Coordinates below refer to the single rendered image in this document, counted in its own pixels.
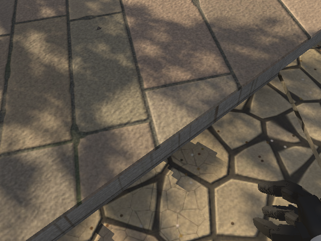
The right robot hand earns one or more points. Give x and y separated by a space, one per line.
304 220

